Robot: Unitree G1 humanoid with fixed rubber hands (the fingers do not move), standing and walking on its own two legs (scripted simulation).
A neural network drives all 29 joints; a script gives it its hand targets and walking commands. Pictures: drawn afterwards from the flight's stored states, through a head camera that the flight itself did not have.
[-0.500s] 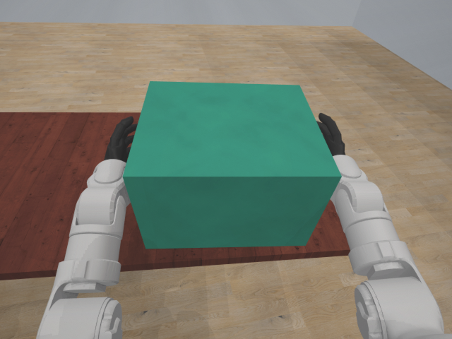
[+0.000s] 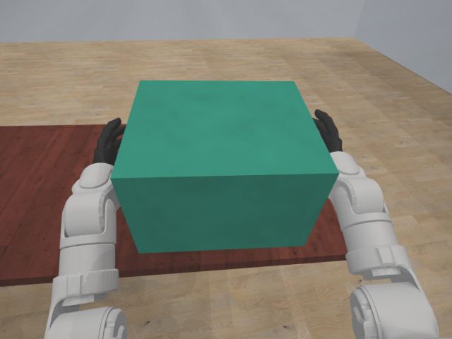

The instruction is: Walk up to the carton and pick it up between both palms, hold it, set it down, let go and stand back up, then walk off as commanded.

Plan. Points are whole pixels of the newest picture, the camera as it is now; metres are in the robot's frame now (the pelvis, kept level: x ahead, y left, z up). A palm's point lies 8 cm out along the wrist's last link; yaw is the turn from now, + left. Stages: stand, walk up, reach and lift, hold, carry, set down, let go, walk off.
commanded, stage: hold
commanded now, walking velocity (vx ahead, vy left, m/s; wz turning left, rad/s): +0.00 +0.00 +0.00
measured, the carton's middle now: (221, 162) +0.36 +0.00 +0.17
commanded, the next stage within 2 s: none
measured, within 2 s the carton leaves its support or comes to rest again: neither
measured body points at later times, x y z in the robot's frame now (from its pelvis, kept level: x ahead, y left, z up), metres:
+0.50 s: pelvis -0.02 +0.01 +0.00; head -0.07 +0.03 +0.44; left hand +0.37 +0.19 +0.18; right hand +0.37 -0.18 +0.20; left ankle +0.03 +0.13 -0.75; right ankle +0.00 -0.13 -0.75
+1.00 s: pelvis -0.01 +0.00 +0.00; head -0.05 +0.02 +0.45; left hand +0.37 +0.19 +0.17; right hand +0.38 -0.18 +0.19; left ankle +0.03 +0.13 -0.75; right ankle +0.00 -0.13 -0.75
